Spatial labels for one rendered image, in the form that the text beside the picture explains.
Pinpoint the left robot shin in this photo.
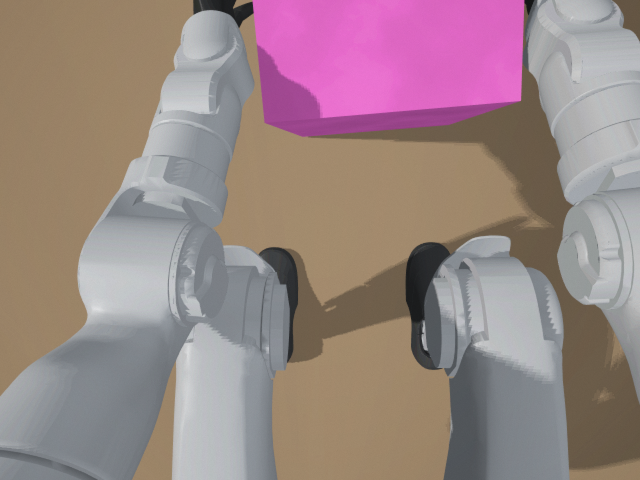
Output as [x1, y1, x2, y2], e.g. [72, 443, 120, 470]
[186, 245, 280, 340]

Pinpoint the carton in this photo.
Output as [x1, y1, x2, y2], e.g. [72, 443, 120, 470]
[252, 0, 524, 137]

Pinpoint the left robot forearm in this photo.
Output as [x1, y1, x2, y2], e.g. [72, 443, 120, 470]
[77, 10, 255, 303]

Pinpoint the left robot foot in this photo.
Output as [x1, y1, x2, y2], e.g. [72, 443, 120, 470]
[259, 247, 298, 363]

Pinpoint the robot left hand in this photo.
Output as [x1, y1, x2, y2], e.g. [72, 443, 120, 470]
[193, 0, 254, 27]

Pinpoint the right robot forearm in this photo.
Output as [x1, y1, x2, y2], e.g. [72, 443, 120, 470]
[522, 0, 640, 205]

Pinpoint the left robot upper arm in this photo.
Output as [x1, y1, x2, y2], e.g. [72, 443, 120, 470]
[0, 214, 229, 480]

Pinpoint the right robot upper arm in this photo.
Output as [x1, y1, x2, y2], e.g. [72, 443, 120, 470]
[557, 187, 640, 404]

